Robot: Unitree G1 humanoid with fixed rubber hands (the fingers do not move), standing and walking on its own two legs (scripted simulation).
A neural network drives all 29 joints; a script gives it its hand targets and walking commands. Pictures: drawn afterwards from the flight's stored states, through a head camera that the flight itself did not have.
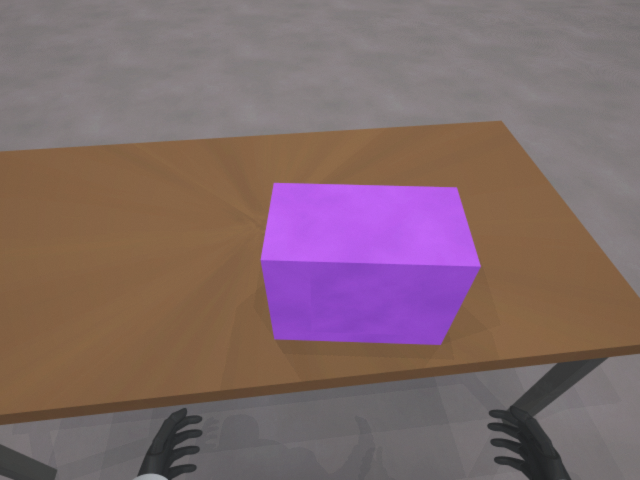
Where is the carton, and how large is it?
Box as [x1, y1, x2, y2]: [261, 183, 480, 344]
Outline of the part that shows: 274,183 261,255 261,264 274,338 440,344 480,266 456,187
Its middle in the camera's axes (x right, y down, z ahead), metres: +0.07 +0.04 +0.67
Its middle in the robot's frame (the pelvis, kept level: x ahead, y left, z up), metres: +0.47 -0.03 -0.06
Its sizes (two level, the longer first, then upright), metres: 0.298 0.163 0.227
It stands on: a table, 0.61 m high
